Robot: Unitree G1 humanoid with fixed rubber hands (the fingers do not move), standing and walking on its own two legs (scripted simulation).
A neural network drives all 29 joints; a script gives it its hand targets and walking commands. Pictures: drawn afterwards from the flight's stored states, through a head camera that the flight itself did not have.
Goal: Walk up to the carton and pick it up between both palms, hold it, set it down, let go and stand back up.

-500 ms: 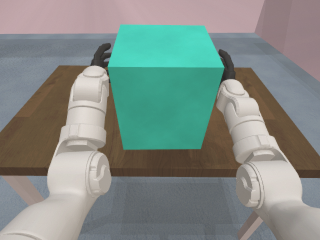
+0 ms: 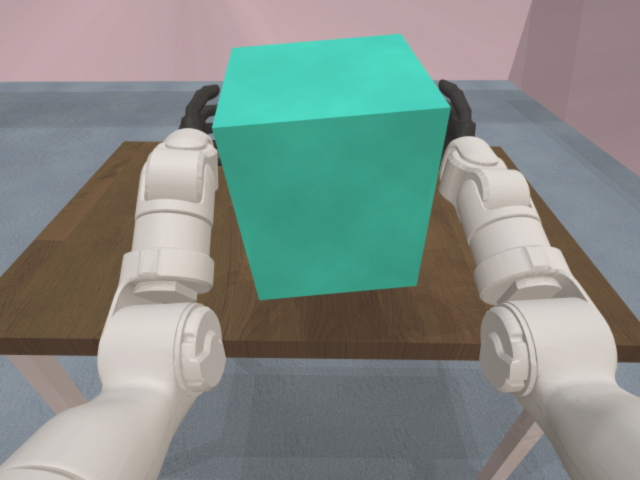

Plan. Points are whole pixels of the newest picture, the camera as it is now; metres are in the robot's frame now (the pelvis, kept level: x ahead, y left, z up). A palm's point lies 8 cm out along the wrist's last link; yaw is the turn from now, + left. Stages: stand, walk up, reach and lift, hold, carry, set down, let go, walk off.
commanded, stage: reach and lift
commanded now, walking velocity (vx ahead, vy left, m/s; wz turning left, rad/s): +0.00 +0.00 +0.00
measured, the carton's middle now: (327, 171) +0.42 -0.01 +0.23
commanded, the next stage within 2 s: hold in 0.82 s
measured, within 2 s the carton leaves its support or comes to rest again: neither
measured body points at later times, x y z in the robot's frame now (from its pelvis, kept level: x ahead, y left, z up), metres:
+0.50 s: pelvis +0.00 +0.00 +0.00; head -0.07 +0.02 +0.44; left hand +0.40 +0.15 +0.29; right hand +0.40 -0.16 +0.30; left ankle +0.03 +0.07 -0.74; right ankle +0.04 -0.12 -0.74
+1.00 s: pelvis +0.00 +0.00 +0.00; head -0.09 +0.02 +0.44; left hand +0.39 +0.15 +0.31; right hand +0.39 -0.16 +0.32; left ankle +0.03 +0.07 -0.74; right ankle +0.04 -0.12 -0.74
